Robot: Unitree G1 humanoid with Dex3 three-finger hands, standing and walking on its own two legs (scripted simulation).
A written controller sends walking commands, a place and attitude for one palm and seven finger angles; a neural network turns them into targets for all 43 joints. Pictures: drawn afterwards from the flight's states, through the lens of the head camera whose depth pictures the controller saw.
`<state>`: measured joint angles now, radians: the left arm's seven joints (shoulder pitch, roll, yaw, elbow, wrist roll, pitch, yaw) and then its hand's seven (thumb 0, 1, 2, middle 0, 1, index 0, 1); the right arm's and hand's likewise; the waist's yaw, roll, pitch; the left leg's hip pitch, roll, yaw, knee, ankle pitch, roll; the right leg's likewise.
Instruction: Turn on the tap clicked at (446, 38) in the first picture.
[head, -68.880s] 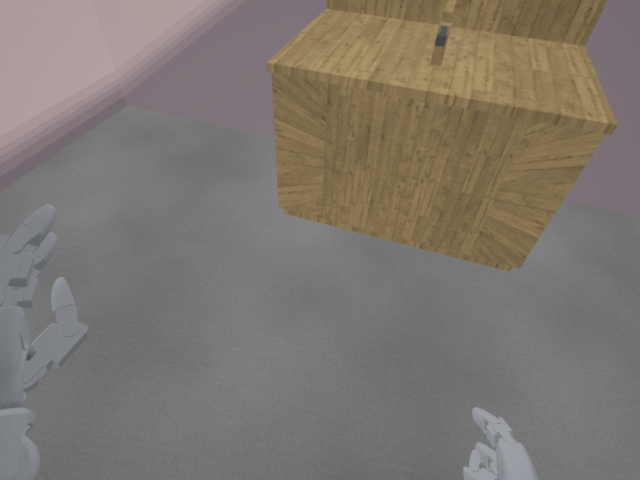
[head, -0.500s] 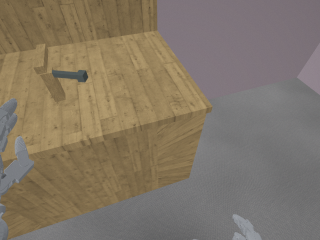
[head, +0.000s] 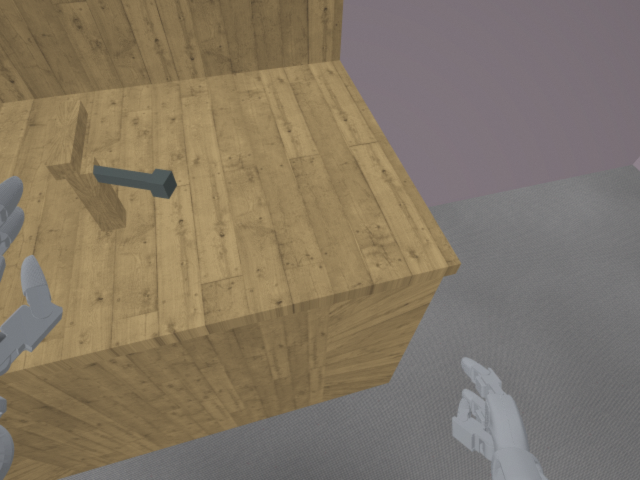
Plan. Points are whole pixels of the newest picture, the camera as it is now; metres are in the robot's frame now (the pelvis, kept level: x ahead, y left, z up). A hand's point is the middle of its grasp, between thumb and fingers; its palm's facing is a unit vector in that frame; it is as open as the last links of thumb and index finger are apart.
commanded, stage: come to a stop and stand still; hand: left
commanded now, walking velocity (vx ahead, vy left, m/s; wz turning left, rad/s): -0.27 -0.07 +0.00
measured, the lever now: (162, 183) +0.46 +0.27 +0.08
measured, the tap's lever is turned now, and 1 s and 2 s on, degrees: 64 64 64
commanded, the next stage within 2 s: look again from close up in 2.00 s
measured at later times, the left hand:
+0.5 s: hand out of the picture +0.23 +0.30 +0.18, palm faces +0.48 -0.76 -0.43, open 7.4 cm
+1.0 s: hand out of the picture +0.07 +0.31 +0.17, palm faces +0.47 -0.85 -0.23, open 7.4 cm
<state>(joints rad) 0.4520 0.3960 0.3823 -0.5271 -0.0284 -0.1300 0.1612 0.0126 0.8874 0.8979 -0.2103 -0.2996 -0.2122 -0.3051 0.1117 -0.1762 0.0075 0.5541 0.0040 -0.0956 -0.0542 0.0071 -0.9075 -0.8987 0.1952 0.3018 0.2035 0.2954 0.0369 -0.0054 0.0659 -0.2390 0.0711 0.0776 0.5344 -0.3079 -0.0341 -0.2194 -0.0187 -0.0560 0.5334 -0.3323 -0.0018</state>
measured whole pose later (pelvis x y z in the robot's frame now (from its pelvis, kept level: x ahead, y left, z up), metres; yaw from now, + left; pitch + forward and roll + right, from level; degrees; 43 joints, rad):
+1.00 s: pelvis -0.14 +0.06 +0.00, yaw +3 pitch -6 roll -2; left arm 0.29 0.29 0.28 -0.37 0.00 -0.19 0.11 0.01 0.89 0.90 -0.20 -0.30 -0.20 -0.30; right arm 0.24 -0.18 0.03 0.57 0.00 -0.13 -0.01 0.01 -0.90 -0.90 0.20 0.30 0.21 0.30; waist 0.04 -0.02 0.04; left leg -0.31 -0.01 0.07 0.52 -0.28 0.05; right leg -0.24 0.00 0.04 0.47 -0.31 0.00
